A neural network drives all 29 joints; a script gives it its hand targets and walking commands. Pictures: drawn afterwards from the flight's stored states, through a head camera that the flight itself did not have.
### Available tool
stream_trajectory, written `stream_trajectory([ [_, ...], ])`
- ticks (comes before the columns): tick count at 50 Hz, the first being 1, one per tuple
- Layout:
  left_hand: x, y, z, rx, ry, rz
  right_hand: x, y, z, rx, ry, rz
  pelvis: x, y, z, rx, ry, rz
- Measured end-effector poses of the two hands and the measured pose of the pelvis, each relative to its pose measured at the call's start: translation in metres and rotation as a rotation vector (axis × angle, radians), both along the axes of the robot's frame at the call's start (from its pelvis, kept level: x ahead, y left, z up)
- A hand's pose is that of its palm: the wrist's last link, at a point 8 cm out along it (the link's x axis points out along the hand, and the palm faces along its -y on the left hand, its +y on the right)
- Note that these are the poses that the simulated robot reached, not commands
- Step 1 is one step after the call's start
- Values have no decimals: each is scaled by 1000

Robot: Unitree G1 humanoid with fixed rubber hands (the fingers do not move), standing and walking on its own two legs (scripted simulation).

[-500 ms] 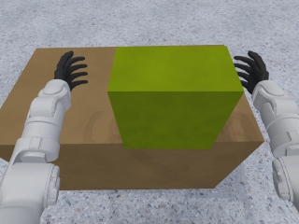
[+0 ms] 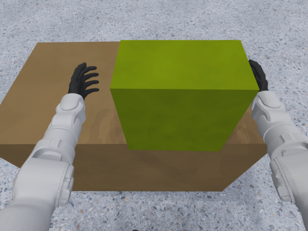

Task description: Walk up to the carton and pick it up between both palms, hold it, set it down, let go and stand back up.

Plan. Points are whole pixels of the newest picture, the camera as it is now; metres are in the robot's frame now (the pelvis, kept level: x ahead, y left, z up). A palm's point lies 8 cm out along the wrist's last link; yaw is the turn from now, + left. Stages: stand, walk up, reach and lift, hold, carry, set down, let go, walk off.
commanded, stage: reach and lift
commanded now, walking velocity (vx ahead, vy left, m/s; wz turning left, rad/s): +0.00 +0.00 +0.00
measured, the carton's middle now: (176, 102) +0.45 -0.01 +0.04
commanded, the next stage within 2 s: none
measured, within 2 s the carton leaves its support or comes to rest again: neither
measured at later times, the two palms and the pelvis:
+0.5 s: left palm (90, 94) +0.43 +0.22 +0.09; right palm (254, 91) +0.45 -0.20 +0.10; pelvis -0.01 +0.00 +0.00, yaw -1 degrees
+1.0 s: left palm (101, 93) +0.44 +0.19 +0.09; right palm (251, 90) +0.46 -0.20 +0.10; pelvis +0.00 +0.00 +0.00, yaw -2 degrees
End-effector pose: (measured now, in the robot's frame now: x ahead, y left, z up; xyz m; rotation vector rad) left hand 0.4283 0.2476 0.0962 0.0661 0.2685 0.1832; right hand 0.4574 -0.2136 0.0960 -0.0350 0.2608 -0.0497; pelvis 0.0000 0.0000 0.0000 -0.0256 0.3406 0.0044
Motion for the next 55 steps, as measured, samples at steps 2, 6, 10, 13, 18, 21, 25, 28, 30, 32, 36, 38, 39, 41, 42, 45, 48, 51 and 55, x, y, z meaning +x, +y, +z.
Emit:
stream_trajectory([
  [2, 1, -2, 0, 0, -6, -4, 0, 1, 0, 4, -4, 3, 0, 1, 0, -1, 4, -2],
  [6, 2, -8, 0, -5, -14, -10, 0, 3, -1, 6, -2, 4, -1, 1, -1, -2, 8, -4],
  [10, 3, -13, 2, -7, -19, -16, -1, 4, 0, 7, -4, 2, -3, 2, -1, -2, 6, -8],
  [13, 3, -18, 3, -10, -23, -18, -2, 5, 1, 7, -4, 4, -4, 2, -1, -1, 6, -12],
  [18, 3, -23, 0, -18, -19, -17, -3, 8, 2, 2, -2, -3, -6, 2, -2, 1, 9, -15],
  [21, 3, -27, -2, -23, -23, -18, -3, 8, 2, 2, -2, -10, -7, 2, -2, 1, 12, -16],
  [25, 3, -31, -4, -22, -23, -22, -4, 9, 1, 7, -3, -17, -7, 2, -2, 1, 19, -18],
  [28, 4, -35, -4, -27, -26, -23, -4, 9, 1, 6, -4, -19, -7, 2, -2, 2, 22, -21],
  [30, 4, -37, -4, -28, -28, -24, -4, 9, 1, 6, -6, -20, -7, 2, -2, 2, 24, -22],
  [32, 5, -39, -4, -29, -29, -24, -4, 9, 1, 9, -6, -23, -7, 2, -2, 3, 24, -24],
  [36, 6, -43, -3, -32, -31, -28, -3, 10, 1, 11, -6, -26, -7, 2, -2, 3, 23, -26],
  [38, 7, -46, -3, -34, -34, -31, -3, 10, 1, 10, -7, -26, -7, 2, -2, 4, 23, -27],
  [39, 8, -47, -3, -35, -34, -33, -3, 10, 1, 9, -7, -26, -6, 2, -2, 4, 24, -28],
  [41, 9, -51, -3, -37, -33, -37, -3, 10, 1, 9, -7, -27, -6, 2, -1, 5, 24, -29],
  [42, 9, -52, -3, -38, -32, -39, -2, 11, 1, 9, -7, -28, -6, 1, -1, 5, 23, -29],
  [45, 10, -56, -4, -41, -32, -45, -1, 12, 1, 7, -11, -30, -5, 1, -1, 6, 23, -32],
  [48, 10, -58, -6, -47, -32, -45, 0, 13, 1, 6, -14, -28, -4, 1, 0, 8, 22, -33],
  [51, 10, -58, -8, -51, -29, -41, 1, 15, 2, 4, -16, -23, -3, 0, 0, 8, 21, -34],
  [55, 10, -56, -10, -52, -24, -33, 4, 19, 2, 3, -15, -14, -1, 0, 1, 9, 24, -32],
])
